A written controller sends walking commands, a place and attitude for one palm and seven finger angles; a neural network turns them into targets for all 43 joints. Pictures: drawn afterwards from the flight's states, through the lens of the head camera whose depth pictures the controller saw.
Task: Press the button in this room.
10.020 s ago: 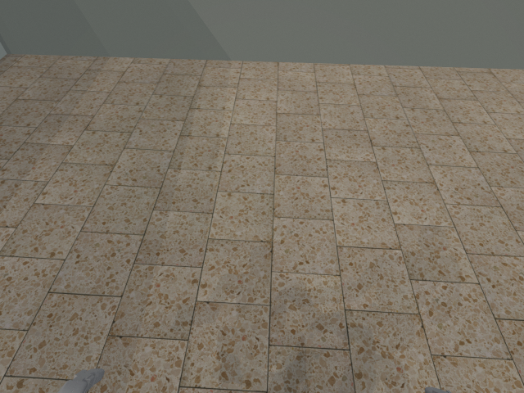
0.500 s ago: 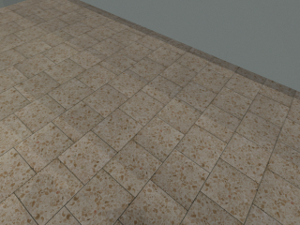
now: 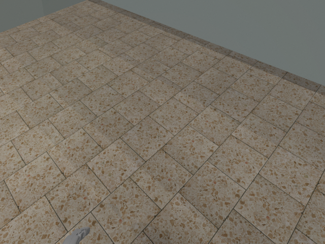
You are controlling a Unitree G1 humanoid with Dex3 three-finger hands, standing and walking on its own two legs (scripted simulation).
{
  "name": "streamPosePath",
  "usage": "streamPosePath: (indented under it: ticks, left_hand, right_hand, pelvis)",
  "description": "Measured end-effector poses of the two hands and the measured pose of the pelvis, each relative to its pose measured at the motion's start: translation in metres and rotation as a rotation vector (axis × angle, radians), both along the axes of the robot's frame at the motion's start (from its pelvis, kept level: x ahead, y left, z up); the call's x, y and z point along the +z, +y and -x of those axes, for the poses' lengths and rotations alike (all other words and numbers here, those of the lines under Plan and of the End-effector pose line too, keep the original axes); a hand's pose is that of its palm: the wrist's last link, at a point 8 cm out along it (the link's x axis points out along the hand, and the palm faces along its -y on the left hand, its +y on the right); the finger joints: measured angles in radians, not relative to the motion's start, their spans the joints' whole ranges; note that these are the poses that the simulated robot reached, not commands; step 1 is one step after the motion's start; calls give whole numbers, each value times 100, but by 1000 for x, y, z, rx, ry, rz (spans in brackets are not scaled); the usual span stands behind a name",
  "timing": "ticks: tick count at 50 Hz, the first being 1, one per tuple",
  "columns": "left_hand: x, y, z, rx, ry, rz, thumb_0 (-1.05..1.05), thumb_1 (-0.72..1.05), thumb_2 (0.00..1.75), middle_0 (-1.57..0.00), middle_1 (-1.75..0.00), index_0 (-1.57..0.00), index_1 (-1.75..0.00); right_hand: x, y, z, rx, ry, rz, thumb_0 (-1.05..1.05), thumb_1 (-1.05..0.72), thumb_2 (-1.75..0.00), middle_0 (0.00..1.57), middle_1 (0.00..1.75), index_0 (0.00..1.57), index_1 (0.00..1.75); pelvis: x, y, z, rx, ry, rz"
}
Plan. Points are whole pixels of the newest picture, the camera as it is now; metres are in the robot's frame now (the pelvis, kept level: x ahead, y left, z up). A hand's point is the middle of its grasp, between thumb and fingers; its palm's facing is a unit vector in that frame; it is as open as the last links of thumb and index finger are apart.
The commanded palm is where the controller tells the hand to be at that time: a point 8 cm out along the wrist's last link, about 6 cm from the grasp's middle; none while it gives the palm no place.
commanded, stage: turn or walk to find it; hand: left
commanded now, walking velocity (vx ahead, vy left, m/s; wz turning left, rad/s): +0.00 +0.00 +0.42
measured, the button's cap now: out of the picture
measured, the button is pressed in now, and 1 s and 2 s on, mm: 0 0 0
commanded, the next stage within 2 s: none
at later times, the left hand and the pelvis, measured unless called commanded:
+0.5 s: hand out of the picture -0.07 +0.20 -0.17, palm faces +0.32 -0.91 -0.26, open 7.4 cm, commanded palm none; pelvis -0.04 -0.01 +0.00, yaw +15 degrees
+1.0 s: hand out of the picture -0.06 +0.20 -0.15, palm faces +0.43 -0.86 -0.29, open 7.4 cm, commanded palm none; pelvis -0.07 -0.04 +0.00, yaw +25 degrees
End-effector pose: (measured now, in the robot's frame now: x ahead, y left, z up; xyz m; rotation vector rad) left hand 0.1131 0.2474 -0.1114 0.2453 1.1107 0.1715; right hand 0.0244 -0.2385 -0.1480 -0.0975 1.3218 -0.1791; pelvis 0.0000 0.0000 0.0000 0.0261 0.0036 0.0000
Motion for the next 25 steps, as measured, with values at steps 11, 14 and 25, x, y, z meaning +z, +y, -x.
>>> streamPosePath:
  ticks: [11,14,25]
  left_hand:
    - [12,-35,73,138,28,4,1,91,90,-20,-29,-20,-30]
    - [9,-36,97,192,51,10,1,91,90,-20,-29,-20,-30]
    - [-22,-8,207,379,195,58,1,91,90,-20,-29,-20,-30]
  right_hand:
    - [1,-42,7,97,65,-1,0,-91,-90,20,30,20,30]
    - [3,-44,1,140,77,10,0,-91,-90,20,30,20,30]
    - [16,4,-67,347,-46,58,0,-91,-90,19,30,20,30]
  pelvis:
    - [10,-28,15,131,-33,-20]
    - [10,-30,19,163,-32,-19]
    - [1,-7,42,270,-22,9]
